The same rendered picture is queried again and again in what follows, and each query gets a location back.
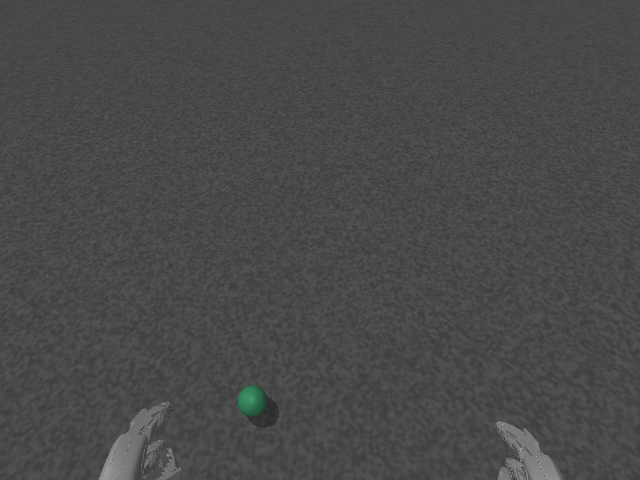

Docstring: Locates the right robot hand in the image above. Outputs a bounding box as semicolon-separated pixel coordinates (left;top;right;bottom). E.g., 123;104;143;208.
495;421;564;480

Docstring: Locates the left robot hand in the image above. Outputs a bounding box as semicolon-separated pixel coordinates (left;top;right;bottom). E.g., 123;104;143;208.
99;401;181;480

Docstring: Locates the ball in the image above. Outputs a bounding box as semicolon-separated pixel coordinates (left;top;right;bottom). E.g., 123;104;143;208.
237;385;267;417

